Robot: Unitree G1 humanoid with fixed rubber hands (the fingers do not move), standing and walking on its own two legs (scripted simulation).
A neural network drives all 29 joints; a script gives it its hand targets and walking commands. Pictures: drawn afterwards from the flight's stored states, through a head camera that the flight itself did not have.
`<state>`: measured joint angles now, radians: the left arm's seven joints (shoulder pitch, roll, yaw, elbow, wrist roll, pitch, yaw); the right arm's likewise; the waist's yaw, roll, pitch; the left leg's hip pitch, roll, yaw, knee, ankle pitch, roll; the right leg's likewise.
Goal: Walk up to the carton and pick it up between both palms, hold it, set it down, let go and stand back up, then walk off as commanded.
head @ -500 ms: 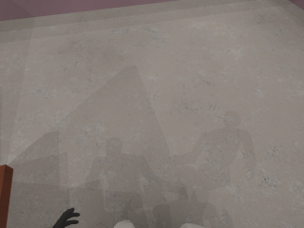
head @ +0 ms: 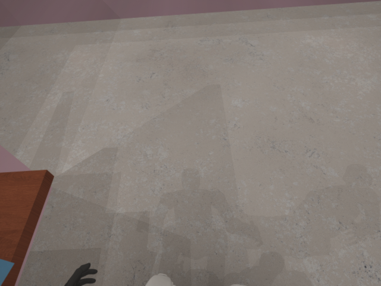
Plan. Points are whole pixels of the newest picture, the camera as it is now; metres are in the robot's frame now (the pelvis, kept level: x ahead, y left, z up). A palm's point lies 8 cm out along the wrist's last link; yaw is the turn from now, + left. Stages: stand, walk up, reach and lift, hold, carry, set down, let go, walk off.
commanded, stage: walk up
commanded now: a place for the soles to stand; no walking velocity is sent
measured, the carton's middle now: out of the picture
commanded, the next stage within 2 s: none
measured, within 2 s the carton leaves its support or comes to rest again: neither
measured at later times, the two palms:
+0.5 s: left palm out of the picture -0.01 +0.23 -0.08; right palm out of the picture +0.12 -0.35 -0.10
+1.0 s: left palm out of the picture -0.08 +0.10 -0.08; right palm (380, 233) +0.23 -0.43 -0.14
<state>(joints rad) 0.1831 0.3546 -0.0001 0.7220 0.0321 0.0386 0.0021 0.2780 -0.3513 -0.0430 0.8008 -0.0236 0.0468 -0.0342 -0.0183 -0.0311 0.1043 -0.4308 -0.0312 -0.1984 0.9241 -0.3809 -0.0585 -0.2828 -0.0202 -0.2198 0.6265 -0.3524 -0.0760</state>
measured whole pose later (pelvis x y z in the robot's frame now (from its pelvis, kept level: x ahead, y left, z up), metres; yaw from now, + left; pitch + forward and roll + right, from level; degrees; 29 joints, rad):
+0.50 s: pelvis -0.02 -0.08 +0.00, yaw +15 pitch -3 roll +3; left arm 0.31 0.39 0.00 0.66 0.03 0.05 0.03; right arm 0.29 -0.35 -0.05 0.80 -0.02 0.06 0.04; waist -0.01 -0.04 0.09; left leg -0.29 -0.01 -0.13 0.57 -0.31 0.04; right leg -0.23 -0.02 -0.34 0.62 -0.36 0.19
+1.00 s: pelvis +0.02 -0.21 -0.02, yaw +30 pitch -4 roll +4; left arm 0.39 0.42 0.00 0.59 0.03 0.01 0.04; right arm 0.24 -0.38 -0.05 0.80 -0.02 0.10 0.04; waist -0.01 -0.01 0.12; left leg -0.45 -0.01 -0.16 0.85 -0.34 0.00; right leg -0.28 -0.03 -0.24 0.82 -0.50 -0.04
